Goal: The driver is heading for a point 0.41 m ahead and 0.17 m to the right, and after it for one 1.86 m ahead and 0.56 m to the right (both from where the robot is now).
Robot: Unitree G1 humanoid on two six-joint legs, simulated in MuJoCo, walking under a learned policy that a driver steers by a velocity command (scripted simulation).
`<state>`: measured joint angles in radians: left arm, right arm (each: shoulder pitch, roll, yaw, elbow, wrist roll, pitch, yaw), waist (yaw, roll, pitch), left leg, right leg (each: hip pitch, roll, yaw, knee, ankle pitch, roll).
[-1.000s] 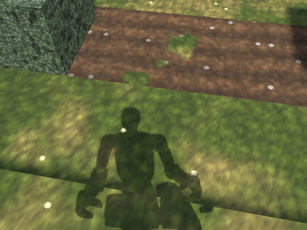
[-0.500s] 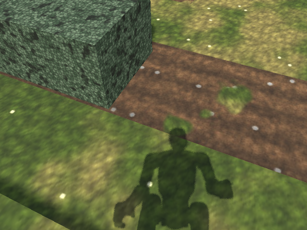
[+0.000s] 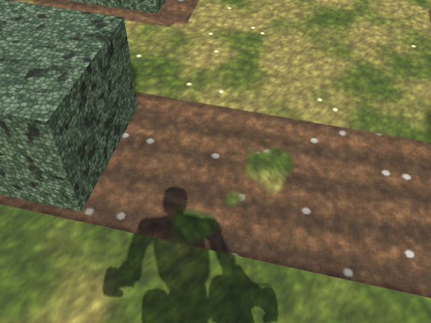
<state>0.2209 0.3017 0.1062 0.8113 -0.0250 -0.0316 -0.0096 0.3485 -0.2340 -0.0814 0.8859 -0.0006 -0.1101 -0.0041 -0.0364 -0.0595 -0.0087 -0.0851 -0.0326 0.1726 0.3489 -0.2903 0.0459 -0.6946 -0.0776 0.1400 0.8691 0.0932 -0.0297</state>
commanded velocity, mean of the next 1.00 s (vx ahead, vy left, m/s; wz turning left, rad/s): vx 0.50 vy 0.00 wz -0.51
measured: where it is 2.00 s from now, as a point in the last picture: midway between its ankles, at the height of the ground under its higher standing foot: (300, 214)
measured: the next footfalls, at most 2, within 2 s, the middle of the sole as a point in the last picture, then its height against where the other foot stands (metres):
right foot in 0.32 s outside the picture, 0.15 m lower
left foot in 0.68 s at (215, 310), level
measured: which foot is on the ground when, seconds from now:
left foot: down 0.00-0.32, up 0.34-0.66, down 0.68-1.00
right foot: up 0.00-0.30, down 0.32-0.68, up 0.70-1.00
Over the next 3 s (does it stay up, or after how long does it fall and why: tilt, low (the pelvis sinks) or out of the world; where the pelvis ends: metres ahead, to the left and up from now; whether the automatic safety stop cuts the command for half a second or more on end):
stays up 1.58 -0.39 -0.30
